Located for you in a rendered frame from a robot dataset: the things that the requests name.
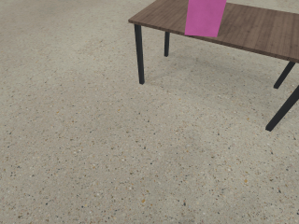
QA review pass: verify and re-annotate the table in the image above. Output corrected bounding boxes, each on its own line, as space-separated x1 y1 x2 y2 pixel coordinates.
128 0 299 132

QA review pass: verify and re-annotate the carton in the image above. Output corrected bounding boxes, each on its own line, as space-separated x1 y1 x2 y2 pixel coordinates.
184 0 227 37

